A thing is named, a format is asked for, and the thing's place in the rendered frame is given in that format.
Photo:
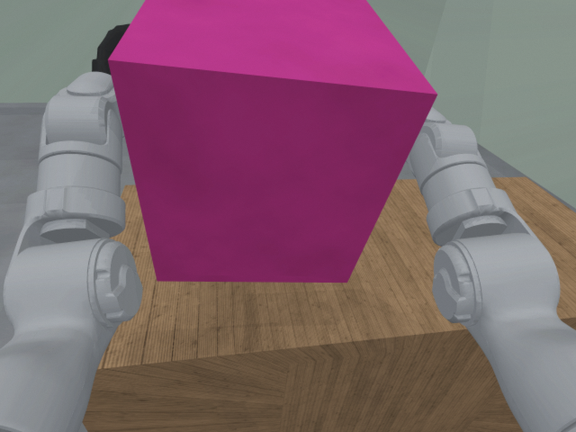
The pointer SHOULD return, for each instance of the left robot upper arm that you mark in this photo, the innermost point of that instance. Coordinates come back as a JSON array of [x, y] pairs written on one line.
[[65, 302]]

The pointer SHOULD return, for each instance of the carton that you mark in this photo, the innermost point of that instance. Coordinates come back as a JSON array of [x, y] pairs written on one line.
[[265, 136]]

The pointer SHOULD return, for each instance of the right robot upper arm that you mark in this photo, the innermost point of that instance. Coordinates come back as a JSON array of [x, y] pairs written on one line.
[[504, 289]]

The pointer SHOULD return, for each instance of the left robot forearm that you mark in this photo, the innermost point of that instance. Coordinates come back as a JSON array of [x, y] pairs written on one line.
[[80, 166]]

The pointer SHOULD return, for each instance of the pedestal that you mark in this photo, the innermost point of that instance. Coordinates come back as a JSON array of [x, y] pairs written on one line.
[[374, 354]]

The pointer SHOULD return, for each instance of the left robot hand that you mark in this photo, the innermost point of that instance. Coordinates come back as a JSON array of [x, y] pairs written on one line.
[[107, 47]]

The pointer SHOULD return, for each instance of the right robot forearm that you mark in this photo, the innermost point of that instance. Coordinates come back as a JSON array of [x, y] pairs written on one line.
[[461, 198]]

